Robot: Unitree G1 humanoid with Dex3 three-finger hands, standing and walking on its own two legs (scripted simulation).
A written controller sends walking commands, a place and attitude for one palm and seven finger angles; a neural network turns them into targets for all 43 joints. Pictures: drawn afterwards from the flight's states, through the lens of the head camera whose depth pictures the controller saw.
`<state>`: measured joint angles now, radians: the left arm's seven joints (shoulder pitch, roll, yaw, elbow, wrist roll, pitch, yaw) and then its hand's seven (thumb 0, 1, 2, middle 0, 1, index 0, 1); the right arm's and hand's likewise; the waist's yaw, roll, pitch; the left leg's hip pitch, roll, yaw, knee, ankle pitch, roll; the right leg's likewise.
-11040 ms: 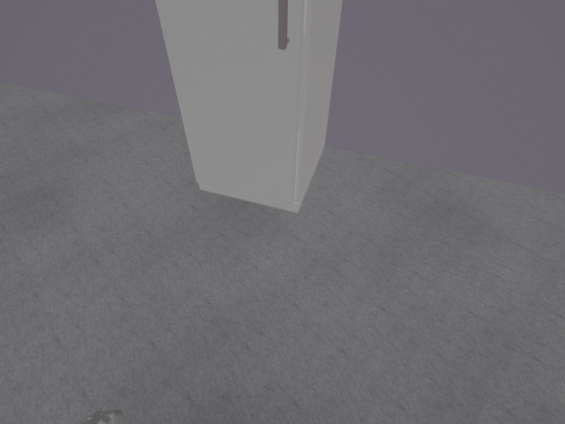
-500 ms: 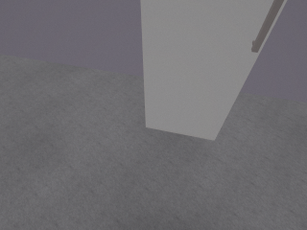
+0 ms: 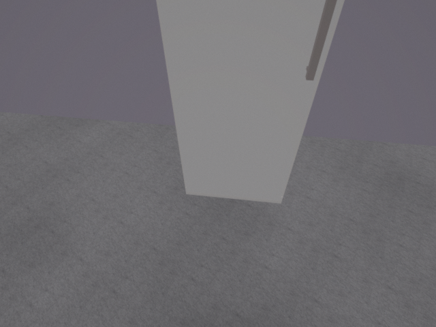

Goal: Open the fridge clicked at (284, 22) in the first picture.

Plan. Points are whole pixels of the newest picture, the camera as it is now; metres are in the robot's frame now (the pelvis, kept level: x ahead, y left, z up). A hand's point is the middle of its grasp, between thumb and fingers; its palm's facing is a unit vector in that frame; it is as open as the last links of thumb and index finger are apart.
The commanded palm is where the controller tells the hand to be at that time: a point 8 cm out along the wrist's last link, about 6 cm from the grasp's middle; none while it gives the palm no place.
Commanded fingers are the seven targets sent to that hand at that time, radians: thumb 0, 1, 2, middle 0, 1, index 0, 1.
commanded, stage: take the last steps up to it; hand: right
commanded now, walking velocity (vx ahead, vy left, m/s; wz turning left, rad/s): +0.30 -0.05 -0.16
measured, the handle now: (324, 16) +0.83 -0.22 +0.22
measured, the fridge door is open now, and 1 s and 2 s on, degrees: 0 0 0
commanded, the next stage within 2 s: come to a stop and stand still in 1.18 s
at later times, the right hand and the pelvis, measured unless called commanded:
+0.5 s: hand out of the picture -0.07 -0.13 -0.15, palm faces +0.25 +0.95 -0.20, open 7.4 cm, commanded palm none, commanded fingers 0.00 -0.90 -0.90 0.20 0.30 0.20 0.30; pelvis +0.06 +0.00 +0.00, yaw -7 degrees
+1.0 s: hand (341, 262) +0.32 -0.27 -0.15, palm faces +0.12 +0.97 -0.23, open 7.4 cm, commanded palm none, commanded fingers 0.00 -0.90 -0.90 0.20 0.30 0.20 0.30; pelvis +0.22 -0.07 +0.00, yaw -3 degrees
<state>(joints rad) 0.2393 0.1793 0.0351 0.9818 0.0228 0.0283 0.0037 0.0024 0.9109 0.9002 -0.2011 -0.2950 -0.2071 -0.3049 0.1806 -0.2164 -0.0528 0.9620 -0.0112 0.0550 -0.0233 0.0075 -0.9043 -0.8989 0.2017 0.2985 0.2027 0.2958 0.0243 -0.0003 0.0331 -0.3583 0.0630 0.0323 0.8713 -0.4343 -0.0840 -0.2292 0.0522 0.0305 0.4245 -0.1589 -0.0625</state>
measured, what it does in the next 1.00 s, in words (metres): walks ahead: left foot, then right foot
